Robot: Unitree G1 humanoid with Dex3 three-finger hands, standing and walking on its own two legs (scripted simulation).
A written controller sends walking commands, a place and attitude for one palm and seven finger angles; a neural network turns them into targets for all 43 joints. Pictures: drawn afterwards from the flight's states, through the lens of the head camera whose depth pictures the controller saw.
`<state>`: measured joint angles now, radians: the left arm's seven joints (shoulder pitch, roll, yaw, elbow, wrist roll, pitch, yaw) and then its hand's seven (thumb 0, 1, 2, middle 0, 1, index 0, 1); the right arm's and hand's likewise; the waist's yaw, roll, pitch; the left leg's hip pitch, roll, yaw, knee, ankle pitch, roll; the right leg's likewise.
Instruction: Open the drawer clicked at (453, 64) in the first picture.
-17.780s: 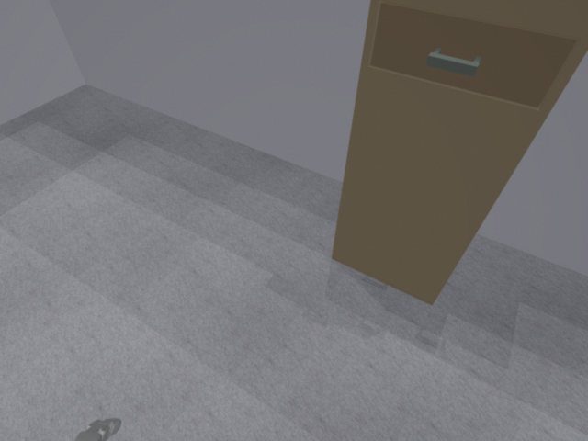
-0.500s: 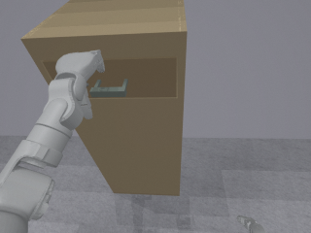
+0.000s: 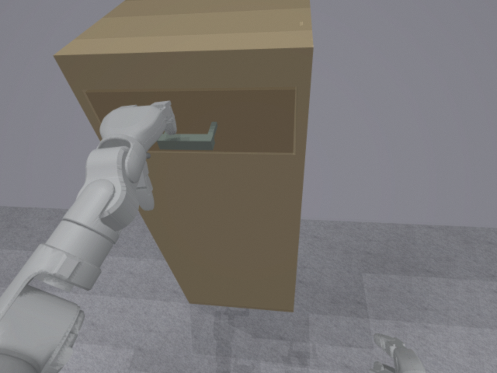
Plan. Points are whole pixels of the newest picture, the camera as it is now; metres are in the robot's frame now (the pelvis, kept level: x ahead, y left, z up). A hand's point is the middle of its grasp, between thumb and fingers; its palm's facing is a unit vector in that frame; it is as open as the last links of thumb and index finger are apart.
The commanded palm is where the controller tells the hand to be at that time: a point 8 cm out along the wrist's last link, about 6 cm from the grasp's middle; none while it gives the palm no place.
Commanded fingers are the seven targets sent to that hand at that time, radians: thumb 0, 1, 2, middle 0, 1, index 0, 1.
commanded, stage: re-aim the fingers above the handle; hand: left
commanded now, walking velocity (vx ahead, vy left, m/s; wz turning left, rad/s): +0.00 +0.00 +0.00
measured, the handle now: (189, 134) +0.49 +0.16 +0.15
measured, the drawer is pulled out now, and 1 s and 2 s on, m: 0.00 0.00 0.00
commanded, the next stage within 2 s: lower the fingers behind the handle in 0.60 s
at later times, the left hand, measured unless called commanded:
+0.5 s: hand (162, 147) +0.41 +0.18 +0.18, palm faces -0.03 -0.07 -1.00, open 13.7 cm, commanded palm +0.38 +0.17 +0.26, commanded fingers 0.00 -0.50 0.30 -0.30 -1.20 -0.30 -1.20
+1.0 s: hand (171, 155) +0.41 +0.17 +0.16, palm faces -0.05 -0.04 -1.00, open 13.9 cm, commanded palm +0.38 +0.17 +0.25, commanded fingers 0.00 -0.50 0.30 -0.30 -1.20 -0.30 -1.20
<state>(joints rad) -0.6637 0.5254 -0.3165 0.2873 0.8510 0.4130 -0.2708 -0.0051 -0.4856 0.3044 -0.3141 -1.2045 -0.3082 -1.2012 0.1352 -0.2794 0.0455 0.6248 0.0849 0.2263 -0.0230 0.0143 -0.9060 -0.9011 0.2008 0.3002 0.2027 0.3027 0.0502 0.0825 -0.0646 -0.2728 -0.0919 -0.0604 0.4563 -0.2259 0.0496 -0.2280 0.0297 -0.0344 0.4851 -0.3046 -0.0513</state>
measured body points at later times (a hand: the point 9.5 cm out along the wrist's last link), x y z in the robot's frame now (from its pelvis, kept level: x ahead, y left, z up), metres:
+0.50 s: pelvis +0.01 +0.00 +0.00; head +0.01 -0.04 +0.45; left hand +0.41 +0.18 +0.23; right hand +0.16 -0.25 -0.12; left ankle +0.00 +0.09 -0.74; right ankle -0.03 -0.08 -0.74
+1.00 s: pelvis +0.01 +0.00 +0.00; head +0.01 -0.04 +0.45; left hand +0.41 +0.17 +0.22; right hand +0.18 -0.23 -0.11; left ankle +0.00 +0.09 -0.74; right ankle -0.03 -0.08 -0.74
